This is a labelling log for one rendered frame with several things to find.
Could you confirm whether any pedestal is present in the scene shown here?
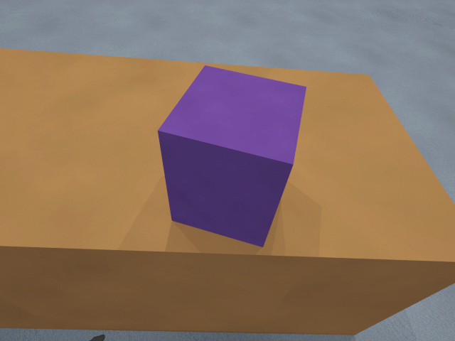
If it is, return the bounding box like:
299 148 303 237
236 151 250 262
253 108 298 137
0 48 455 335

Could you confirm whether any carton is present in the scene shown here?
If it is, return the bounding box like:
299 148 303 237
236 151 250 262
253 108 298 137
158 65 306 247

